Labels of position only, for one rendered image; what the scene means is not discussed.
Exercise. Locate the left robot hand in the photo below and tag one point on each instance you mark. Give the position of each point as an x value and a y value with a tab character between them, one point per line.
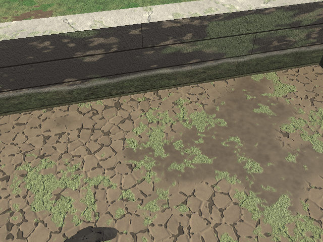
96	234

